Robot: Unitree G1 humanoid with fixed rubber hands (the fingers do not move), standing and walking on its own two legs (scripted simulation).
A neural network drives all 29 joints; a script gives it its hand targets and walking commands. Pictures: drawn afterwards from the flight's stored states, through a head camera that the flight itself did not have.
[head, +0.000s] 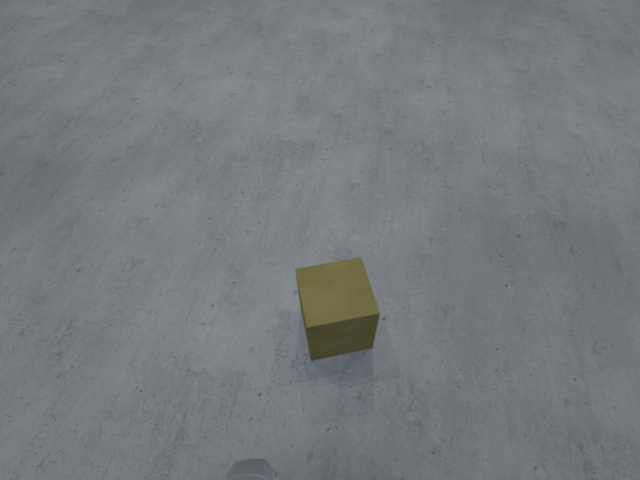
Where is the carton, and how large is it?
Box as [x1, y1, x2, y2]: [295, 257, 379, 360]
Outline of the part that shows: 360,257 295,269 300,305 311,360 372,347 379,313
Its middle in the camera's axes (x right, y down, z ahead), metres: +0.06 +0.21 +1.24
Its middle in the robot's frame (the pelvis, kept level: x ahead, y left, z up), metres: +0.66 -0.01 -0.64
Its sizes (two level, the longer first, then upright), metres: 0.210 0.200 0.250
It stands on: the floor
